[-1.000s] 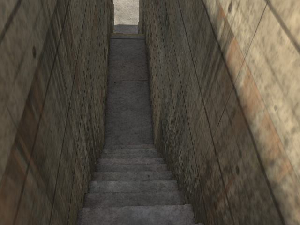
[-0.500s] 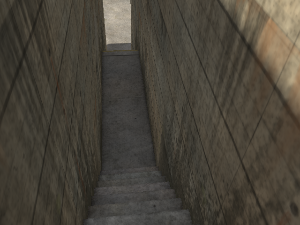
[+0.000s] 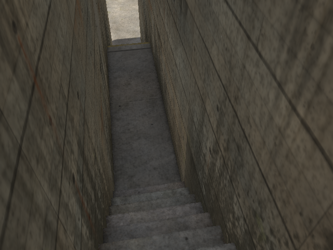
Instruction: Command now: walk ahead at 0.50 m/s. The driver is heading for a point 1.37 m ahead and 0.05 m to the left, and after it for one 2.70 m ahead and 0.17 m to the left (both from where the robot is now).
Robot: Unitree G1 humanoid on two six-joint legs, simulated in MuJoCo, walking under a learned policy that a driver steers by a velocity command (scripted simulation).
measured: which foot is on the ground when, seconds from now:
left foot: down 0.00-0.24, up 0.26-0.60, down 0.62-0.98, up 1.00-1.00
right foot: up 0.00-0.24, down 0.26-0.62, up 0.64-0.96, down 0.98-1.00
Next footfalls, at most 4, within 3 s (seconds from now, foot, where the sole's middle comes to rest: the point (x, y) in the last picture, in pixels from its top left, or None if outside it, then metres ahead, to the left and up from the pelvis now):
0.26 right None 0.23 -0.12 -0.97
0.62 left None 0.43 0.11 -1.19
0.98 right None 0.67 -0.09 -1.41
1.36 left None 0.87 0.15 -1.63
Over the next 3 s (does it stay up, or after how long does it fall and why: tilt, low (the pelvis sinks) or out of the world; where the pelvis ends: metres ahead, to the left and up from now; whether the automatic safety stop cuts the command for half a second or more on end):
stays up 1.54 0.08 -1.57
